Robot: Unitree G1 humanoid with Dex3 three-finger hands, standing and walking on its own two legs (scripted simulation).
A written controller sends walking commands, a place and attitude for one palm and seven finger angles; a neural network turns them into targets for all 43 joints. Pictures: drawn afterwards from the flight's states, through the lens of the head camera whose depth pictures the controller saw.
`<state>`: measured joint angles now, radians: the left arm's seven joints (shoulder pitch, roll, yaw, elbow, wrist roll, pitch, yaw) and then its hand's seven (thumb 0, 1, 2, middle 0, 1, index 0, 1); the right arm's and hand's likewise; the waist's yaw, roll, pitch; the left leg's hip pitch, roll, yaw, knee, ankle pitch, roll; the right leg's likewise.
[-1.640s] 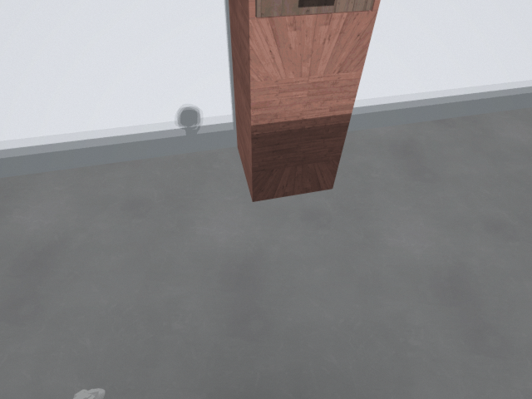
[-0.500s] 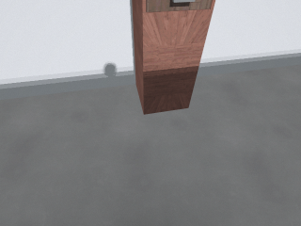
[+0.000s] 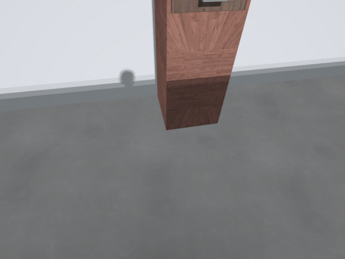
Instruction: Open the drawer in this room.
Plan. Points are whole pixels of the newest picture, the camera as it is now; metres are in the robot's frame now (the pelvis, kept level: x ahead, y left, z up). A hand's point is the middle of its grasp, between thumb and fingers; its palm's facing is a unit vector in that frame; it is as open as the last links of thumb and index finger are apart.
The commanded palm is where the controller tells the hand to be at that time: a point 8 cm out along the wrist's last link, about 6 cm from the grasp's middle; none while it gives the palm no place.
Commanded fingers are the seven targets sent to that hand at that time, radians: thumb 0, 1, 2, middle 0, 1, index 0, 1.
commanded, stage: look at it before walking up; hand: left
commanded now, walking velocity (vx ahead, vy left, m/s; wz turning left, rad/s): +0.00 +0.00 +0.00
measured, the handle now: out of the picture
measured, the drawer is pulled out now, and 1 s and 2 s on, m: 0.00 0.00 0.00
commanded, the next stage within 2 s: walk to a spot facing it in 0.60 s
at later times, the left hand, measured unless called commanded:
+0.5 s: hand out of the picture +0.08 +0.24 -0.15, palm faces -0.04 -0.94 -0.33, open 7.4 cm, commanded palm none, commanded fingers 0.00 0.90 0.90 -0.20 -0.30 -0.20 -0.30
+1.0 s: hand out of the picture +0.07 +0.20 -0.18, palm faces -0.13 -0.96 -0.27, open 7.4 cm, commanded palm none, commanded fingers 0.00 0.90 0.90 -0.20 -0.30 -0.20 -0.30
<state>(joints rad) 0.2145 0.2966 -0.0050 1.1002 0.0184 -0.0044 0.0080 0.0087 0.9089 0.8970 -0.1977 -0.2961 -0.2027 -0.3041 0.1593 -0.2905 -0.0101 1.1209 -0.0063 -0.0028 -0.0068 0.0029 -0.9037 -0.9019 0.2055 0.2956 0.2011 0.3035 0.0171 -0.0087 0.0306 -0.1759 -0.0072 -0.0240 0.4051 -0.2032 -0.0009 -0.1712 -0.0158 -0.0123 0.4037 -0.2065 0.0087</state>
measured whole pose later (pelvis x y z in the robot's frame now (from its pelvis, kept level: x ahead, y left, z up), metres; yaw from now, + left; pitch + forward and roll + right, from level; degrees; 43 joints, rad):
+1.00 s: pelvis +0.00 -0.01 -0.01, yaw -8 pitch -1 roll +1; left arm 0.22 0.27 0.02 1.00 0.02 0.05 -0.01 0.01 0.91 0.90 -0.20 -0.30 -0.20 -0.30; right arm 0.15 -0.24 -0.03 1.01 -0.01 0.03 -0.02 0.00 -0.90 -0.90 0.20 0.30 0.20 0.30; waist 0.02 -0.02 0.06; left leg -0.23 0.05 0.10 0.53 -0.29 -0.02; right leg -0.31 0.04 0.10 0.59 -0.27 -0.01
